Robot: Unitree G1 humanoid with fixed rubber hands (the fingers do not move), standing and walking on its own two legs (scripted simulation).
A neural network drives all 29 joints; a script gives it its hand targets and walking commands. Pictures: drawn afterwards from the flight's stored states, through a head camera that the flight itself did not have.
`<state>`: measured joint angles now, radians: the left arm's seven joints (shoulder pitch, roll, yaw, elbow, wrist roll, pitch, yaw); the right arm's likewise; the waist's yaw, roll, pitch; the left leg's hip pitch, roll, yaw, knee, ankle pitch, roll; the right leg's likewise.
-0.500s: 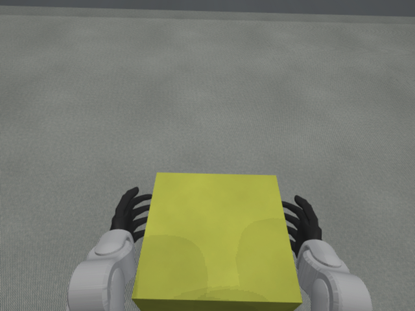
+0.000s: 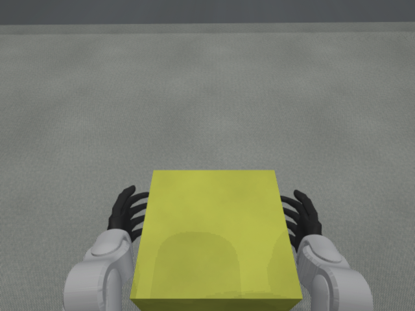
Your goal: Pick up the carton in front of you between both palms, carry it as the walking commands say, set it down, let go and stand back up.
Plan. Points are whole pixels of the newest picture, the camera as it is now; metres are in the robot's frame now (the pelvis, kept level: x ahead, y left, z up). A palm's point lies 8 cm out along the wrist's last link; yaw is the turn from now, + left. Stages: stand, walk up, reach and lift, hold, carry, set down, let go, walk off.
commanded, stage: carry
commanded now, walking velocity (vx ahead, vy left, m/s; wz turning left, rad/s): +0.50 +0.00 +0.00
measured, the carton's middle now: (213, 254) +0.22 +0.00 +0.00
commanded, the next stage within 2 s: none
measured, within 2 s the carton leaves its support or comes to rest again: neither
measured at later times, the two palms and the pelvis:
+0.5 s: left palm (151, 102) +0.58 +0.18 +0.06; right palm (269, 111) +0.55 -0.12 +0.07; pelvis +0.34 +0.05 +0.00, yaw -4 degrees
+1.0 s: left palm (182, 41) +0.88 +0.13 +0.07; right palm (274, 45) +0.88 -0.17 +0.06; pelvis +0.65 -0.02 +0.00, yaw -1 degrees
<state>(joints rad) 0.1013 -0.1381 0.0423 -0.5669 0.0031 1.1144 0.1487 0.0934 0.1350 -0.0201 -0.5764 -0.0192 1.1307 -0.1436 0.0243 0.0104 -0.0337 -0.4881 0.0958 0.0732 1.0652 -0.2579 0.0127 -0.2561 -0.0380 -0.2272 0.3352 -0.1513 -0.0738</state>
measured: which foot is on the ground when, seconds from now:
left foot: up 0.00-0.30, down 0.32-0.84, up 0.86-1.00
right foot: down 0.00-0.34, up 0.36-0.80, down 0.82-1.00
